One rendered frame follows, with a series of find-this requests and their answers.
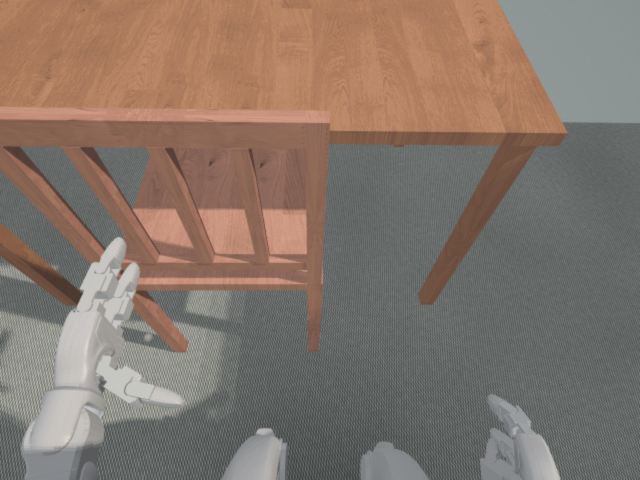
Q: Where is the left robot forearm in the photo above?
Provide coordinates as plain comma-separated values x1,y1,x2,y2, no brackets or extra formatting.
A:
21,387,107,480

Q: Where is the robot right shin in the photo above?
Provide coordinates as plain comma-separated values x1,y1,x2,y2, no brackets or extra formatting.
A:
373,442,394,451

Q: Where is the left robot hand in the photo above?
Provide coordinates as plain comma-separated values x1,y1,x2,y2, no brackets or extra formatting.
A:
53,237,185,409

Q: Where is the robot left thigh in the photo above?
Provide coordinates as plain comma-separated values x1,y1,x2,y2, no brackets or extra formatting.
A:
221,435,288,480

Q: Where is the right robot hand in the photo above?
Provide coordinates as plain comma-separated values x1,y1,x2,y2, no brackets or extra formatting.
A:
480,394,560,480

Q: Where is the table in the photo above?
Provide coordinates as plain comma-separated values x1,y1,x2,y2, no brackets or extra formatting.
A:
0,0,568,306

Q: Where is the chair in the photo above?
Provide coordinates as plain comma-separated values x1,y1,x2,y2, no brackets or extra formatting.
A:
0,107,330,353

